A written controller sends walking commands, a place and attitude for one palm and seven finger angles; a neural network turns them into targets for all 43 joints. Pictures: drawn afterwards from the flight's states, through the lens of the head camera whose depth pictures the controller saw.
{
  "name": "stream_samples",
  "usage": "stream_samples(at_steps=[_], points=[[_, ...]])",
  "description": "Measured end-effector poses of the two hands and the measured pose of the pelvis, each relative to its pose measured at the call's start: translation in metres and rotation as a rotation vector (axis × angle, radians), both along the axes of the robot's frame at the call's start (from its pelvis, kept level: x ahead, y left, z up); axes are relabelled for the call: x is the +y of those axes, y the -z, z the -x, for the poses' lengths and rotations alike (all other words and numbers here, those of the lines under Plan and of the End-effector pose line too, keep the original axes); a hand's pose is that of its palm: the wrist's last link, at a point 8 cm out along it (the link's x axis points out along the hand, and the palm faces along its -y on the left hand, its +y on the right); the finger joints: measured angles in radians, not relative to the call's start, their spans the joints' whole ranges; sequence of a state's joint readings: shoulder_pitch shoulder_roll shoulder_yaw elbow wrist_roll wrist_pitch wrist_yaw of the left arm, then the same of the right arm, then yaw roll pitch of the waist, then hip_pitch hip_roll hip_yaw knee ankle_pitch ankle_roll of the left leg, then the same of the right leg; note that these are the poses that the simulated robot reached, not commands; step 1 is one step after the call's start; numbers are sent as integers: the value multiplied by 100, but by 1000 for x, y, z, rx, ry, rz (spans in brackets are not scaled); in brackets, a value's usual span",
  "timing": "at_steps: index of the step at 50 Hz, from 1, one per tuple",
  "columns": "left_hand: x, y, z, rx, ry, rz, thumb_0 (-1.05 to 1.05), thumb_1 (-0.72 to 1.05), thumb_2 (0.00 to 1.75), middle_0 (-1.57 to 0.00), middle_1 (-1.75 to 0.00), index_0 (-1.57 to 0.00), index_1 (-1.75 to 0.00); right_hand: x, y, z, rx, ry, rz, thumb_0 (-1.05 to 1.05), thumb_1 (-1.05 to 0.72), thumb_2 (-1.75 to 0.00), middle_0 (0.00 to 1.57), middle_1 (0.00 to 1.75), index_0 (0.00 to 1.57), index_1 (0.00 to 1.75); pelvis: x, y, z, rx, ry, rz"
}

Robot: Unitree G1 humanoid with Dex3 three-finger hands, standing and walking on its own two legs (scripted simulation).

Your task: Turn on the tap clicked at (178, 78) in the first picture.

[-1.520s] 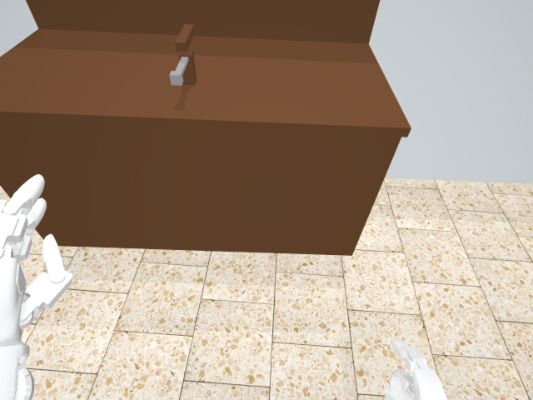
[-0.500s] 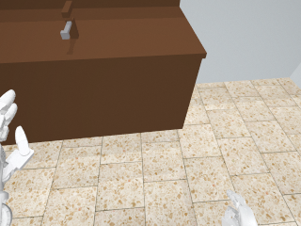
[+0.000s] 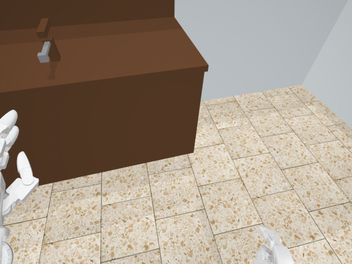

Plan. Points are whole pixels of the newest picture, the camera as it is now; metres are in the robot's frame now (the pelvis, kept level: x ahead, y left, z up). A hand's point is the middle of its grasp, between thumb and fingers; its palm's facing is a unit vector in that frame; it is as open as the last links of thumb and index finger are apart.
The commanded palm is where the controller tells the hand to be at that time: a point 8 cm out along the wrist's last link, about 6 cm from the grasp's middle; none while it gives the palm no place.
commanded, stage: take the last steps up to it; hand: left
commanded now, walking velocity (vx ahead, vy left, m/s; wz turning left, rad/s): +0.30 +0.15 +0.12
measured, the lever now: (43, 57) +0.75 +0.55 +0.07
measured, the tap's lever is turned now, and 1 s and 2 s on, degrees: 0 0 0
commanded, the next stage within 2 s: come to a stop and stand still in 1.92 s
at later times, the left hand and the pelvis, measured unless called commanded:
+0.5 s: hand (26, 166) +0.23 +0.28 +0.17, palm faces +0.47 -0.79 -0.39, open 7.4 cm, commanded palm +0.17 +0.31 +0.18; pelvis +0.02 +0.02 +0.00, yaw +2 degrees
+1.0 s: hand (22, 126) +0.32 +0.33 +0.17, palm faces +0.46 -0.80 -0.40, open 7.4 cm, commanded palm +0.26 +0.37 +0.18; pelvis +0.12 +0.08 -0.01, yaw +3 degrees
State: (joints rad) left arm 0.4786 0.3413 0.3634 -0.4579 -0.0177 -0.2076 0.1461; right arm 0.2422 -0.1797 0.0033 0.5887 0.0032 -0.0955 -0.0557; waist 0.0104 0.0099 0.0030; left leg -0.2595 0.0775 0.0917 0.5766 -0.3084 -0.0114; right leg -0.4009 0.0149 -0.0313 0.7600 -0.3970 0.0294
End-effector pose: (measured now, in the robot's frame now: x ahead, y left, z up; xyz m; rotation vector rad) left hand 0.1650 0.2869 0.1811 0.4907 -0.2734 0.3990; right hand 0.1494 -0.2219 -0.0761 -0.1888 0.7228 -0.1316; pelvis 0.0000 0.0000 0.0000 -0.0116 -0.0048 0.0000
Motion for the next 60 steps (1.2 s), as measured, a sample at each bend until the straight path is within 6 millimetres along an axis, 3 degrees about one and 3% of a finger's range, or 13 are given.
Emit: stream_samples(at_steps=[5,9,14,18,24,30,35,41,45,48,53,60], points=[[-25,6,-10,-8,37,3,1,89,90,-21,-30,-21,-30,-14,12,8,4,8,-6,1,-90,-90,20,30,20,30,-12,7,3,-7,0,0],[-32,6,-12,12,70,10,1,88,90,-21,-30,-21,-30,-29,14,19,66,40,20,1,-90,-90,20,30,20,30,-13,3,5,-2,-13,-15],[-19,-3,-4,22,61,-34,1,88,90,-21,-30,-21,-31,-37,6,29,122,70,66,1,-90,-90,20,30,20,30,-7,-5,-1,9,-20,-34],[1,-5,-3,-26,23,-31,1,88,90,-21,-30,-21,-31,-32,5,25,116,63,112,1,-90,-90,20,30,20,30,7,-1,-9,-2,-33,-25],[26,2,-20,-44,-25,-11,1,88,90,-21,-30,-21,-30,1,10,0,53,60,58,1,-90,-90,20,30,20,30,22,3,-21,-15,-36,-32],[15,-7,-36,-22,-4,-47,1,89,90,-21,-30,-20,-30,36,19,-31,17,-9,-54,1,-90,-90,20,30,20,30,20,4,-40,-11,-41,-29],[14,-7,-45,-18,0,-59,1,88,90,-21,-30,-21,-30,41,32,-56,66,-61,-71,1,-90,-90,20,30,20,30,23,7,-54,-17,-63,-25],[38,-1,-62,46,-46,-28,1,88,90,-21,-30,-21,-31,36,17,-80,111,-56,-6,1,-90,-90,20,30,20,30,37,-7,-75,3,-71,-46],[55,0,-79,34,-41,-13,1,88,90,-21,-30,-21,-30,37,5,-100,96,-51,63,1,-90,-90,20,30,20,30,54,-7,-92,3,-68,-53],[70,-1,-97,-27,-12,-21,1,88,90,-21,-30,-21,-30,45,2,-120,48,-28,110,1,-90,-90,20,30,20,30,75,4,-109,-4,-56,-30],[93,-4,-136,-83,17,-51,1,88,90,-21,-30,-21,-30,76,0,-146,-7,15,58,1,-90,-90,20,30,20,30,89,7,-126,-8,-43,-36],[82,-22,-164,-47,63,-78,1,89,90,-21,-30,-21,-30,115,7,-163,-2,-3,-70,1,-90,-90,20,30,20,30,93,-2,-157,16,-17,-27]])
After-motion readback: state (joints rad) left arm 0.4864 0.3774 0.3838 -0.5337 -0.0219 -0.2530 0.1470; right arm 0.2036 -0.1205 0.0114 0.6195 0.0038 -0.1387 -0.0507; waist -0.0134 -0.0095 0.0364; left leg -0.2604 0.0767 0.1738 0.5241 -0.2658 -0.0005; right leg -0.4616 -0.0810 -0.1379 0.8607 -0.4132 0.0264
